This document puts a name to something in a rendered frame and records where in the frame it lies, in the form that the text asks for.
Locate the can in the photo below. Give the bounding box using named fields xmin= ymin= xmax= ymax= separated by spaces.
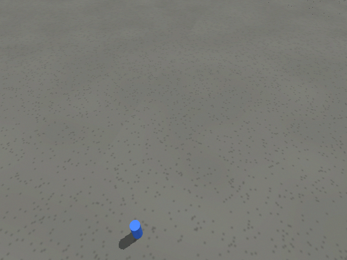
xmin=130 ymin=220 xmax=143 ymax=239

